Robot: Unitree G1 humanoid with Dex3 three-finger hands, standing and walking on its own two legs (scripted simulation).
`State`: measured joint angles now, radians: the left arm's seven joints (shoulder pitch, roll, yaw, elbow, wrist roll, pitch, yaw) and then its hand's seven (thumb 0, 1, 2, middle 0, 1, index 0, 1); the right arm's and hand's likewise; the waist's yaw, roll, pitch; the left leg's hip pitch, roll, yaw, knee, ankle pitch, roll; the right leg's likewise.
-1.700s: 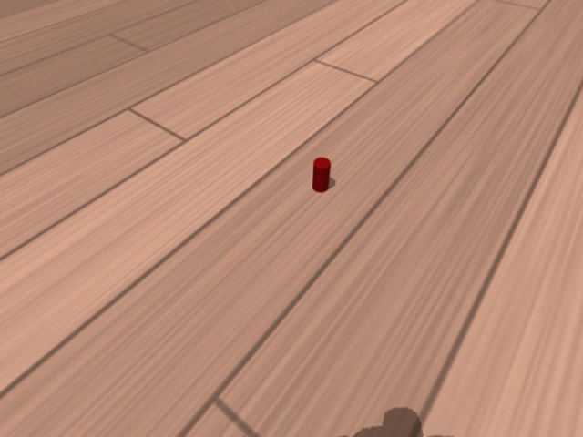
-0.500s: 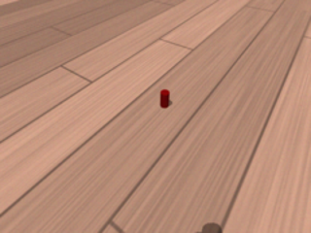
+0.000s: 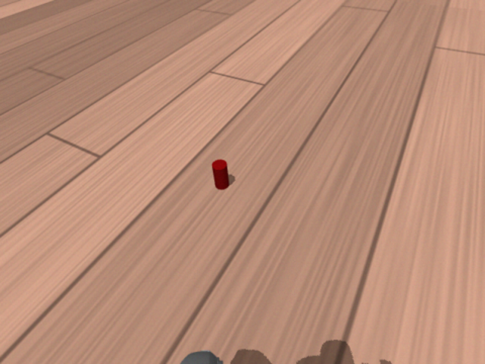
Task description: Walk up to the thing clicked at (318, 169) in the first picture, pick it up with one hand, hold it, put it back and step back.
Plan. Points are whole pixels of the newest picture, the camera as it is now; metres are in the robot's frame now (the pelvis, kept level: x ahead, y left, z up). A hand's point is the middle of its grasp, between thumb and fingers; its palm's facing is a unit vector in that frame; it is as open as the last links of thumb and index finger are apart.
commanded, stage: walk up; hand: left
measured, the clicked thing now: (220, 174) +1.17 +0.22 -0.69
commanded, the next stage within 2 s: none
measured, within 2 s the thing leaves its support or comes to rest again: neither
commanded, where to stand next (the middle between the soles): +0.80 +0.03 m, yaw -4 degrees
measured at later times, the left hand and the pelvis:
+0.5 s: hand (118, 266) +0.35 +0.32 -0.13, palm faces -0.12 -0.93 -0.36, open 7.4 cm; pelvis +0.24 +0.04 +0.00, yaw -4 degrees
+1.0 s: hand (157, 205) +0.51 +0.26 -0.12, palm faces -0.10 -0.91 -0.40, open 7.4 cm; pelvis +0.43 +0.00 +0.00, yaw -5 degrees
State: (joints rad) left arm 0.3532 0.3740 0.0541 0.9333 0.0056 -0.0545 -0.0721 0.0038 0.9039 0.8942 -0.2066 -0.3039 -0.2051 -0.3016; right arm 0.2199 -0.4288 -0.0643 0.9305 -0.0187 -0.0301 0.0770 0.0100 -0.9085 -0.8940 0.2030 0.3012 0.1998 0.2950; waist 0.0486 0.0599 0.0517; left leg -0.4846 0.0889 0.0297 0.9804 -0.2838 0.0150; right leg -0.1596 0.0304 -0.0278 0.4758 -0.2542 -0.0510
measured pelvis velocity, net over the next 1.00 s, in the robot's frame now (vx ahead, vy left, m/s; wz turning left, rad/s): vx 0.43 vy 0.00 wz -0.09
